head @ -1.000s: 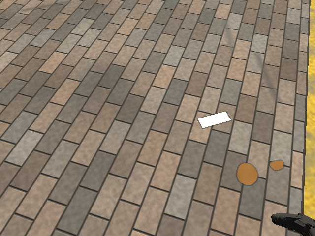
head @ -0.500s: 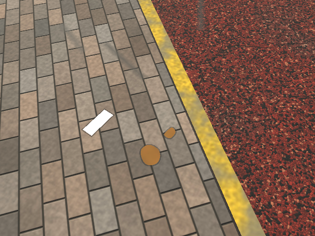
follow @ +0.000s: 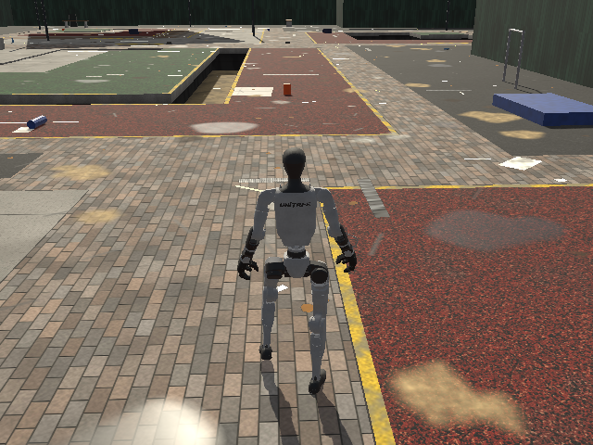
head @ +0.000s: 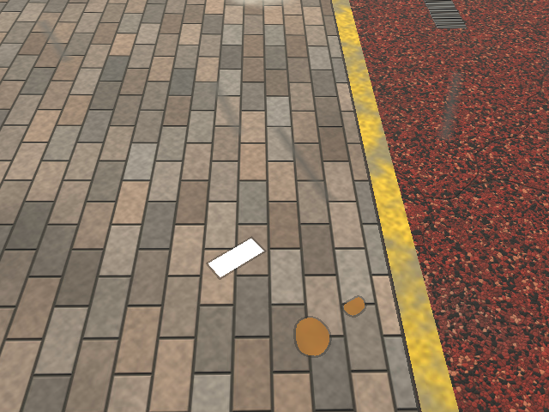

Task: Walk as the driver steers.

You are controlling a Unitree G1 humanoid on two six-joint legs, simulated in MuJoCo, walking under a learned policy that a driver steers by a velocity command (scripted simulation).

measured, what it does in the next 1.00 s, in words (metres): walks ahead: left foot, then right foot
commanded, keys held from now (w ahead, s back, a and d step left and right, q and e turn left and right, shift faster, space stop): w+q+shift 0.24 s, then w+shift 0.04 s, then w+e+shift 0.72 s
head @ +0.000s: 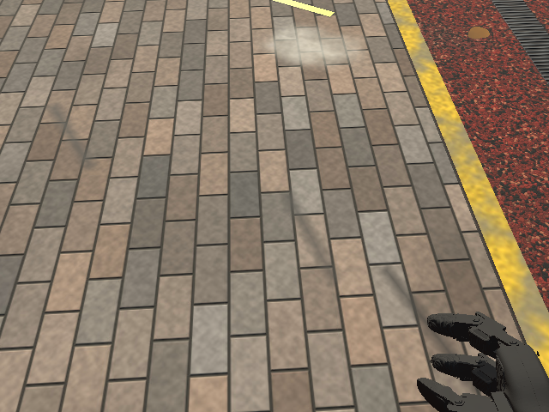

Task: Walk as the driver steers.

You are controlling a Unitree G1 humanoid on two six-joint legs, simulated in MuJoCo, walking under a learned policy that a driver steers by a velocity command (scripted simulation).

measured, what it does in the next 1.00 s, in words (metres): walks ahead, turning right: left foot, then right foot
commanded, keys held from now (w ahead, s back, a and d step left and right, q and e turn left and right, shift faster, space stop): w+e+shift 0.42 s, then w+shift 0.10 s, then w+q+shift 0.48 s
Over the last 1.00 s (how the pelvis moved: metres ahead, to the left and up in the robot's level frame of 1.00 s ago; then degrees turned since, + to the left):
0.73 0.32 -0.01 -7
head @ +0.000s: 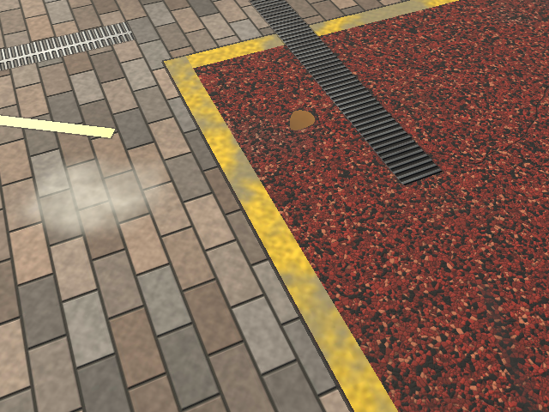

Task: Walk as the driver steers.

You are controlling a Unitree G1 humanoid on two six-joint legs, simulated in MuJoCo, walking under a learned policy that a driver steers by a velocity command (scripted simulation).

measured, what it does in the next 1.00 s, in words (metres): walks ahead, turning left: left foot, then right foot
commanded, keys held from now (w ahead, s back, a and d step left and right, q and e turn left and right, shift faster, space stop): w+q+shift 0.86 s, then w+shift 0.14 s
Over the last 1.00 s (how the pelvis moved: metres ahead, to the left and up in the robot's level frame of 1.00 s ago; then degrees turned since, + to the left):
0.80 -0.18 -0.03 -19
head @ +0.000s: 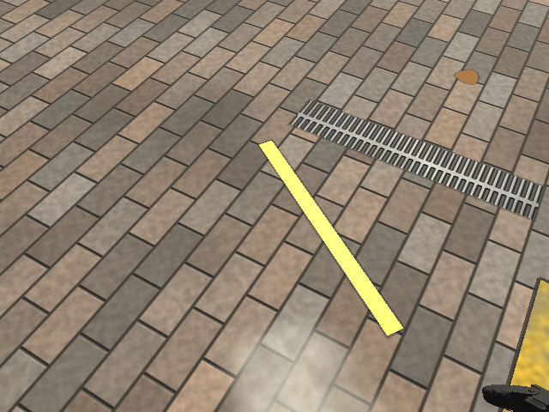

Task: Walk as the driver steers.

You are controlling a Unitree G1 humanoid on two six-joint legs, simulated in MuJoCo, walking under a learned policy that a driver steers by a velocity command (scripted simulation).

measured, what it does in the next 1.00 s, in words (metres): walks ahead, turning right: right foot, then left foot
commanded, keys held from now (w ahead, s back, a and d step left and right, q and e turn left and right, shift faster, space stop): w+shift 0.36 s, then w+e+shift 0.64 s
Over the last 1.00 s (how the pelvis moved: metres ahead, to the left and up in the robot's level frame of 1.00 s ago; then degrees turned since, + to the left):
0.80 0.26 -0.01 56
